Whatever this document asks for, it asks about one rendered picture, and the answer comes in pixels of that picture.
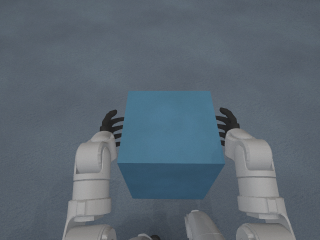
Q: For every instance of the left robot forearm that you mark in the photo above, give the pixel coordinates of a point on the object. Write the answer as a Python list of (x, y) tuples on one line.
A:
[(91, 186)]

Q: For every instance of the right robot forearm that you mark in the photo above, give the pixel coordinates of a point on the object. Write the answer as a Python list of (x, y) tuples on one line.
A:
[(258, 191)]

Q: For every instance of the right robot upper arm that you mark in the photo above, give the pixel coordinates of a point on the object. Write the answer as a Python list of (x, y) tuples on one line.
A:
[(263, 231)]

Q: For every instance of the right robot thigh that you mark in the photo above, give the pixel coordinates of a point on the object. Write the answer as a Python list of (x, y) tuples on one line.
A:
[(199, 226)]

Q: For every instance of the left robot upper arm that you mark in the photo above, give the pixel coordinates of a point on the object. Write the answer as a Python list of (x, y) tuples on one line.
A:
[(91, 232)]

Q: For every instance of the robot left hand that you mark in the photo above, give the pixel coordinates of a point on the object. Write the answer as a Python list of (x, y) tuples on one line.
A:
[(107, 124)]

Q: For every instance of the robot right hand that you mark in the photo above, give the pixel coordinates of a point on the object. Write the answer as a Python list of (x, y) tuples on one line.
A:
[(230, 121)]

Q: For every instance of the left robot shin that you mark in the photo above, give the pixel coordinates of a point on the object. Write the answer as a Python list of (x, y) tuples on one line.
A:
[(143, 234)]

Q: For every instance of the carton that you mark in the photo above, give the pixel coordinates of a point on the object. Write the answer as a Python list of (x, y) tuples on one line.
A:
[(170, 146)]

